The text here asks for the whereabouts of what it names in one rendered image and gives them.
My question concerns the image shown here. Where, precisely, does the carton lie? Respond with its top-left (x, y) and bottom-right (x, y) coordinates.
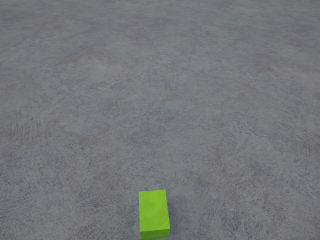
top-left (138, 189), bottom-right (170, 240)

